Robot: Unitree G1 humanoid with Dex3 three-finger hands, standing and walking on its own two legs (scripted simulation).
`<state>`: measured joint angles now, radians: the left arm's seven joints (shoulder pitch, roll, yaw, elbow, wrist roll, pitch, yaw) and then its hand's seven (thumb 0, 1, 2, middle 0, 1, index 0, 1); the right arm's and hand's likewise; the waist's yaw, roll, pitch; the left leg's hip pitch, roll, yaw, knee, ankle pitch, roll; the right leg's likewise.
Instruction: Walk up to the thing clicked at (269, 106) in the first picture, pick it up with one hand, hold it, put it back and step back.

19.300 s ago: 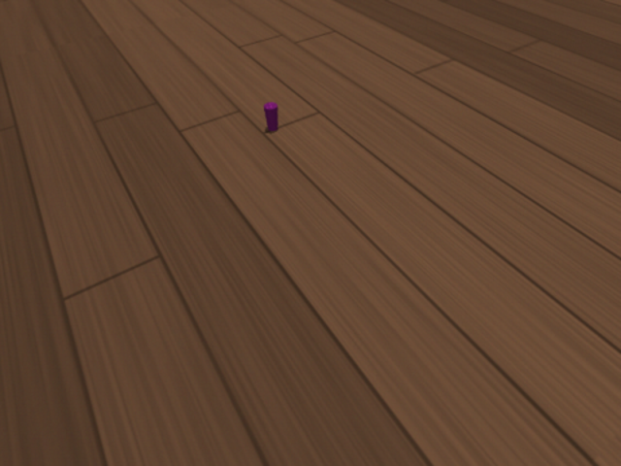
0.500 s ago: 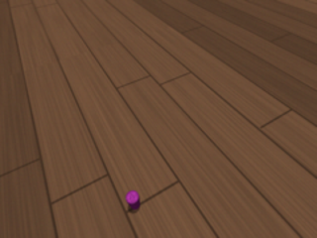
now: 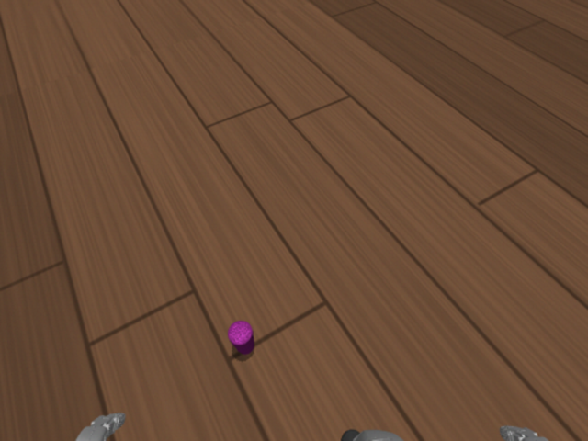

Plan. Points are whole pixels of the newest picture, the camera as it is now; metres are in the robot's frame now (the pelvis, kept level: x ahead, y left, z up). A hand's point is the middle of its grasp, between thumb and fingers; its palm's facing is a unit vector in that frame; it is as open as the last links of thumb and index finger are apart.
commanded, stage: walk up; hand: left
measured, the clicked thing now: (243, 339) +0.46 +0.18 -0.70
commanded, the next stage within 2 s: none
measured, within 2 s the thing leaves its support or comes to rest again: neither
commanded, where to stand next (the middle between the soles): +0.10 -0.01 m, yaw -3 degrees
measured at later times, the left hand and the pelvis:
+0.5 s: hand out of the picture +0.03 +0.28 -0.16, palm faces -0.15 -0.93 -0.35, open 7.4 cm; pelvis -0.05 +0.00 +0.00, yaw -5 degrees
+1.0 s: hand out of the picture +0.06 +0.28 -0.13, palm faces -0.01 -0.86 -0.51, open 7.4 cm; pelvis -0.01 -0.01 -0.02, yaw +0 degrees
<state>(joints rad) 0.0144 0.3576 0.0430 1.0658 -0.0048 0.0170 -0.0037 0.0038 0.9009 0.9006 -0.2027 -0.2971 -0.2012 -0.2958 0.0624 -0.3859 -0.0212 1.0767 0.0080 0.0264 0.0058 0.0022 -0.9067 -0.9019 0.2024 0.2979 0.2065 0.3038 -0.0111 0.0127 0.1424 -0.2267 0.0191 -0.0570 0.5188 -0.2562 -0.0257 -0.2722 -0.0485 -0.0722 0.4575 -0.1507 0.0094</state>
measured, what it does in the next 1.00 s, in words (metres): steps on the spot: right foot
